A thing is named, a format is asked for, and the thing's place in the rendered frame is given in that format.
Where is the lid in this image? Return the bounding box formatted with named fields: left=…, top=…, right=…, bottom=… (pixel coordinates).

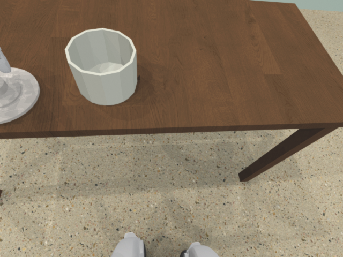
left=0, top=67, right=40, bottom=124

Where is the pot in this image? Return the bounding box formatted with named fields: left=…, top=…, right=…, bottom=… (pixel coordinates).
left=65, top=28, right=137, bottom=105

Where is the robot left hand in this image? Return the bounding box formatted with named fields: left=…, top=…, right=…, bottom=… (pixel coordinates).
left=0, top=48, right=11, bottom=73

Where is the robot left shin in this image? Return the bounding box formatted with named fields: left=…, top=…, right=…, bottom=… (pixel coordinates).
left=124, top=232, right=138, bottom=238

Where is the robot right thigh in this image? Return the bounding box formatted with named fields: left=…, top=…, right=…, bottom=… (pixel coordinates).
left=184, top=245, right=219, bottom=257

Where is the table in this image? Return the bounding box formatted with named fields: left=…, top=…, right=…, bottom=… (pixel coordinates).
left=0, top=0, right=343, bottom=197

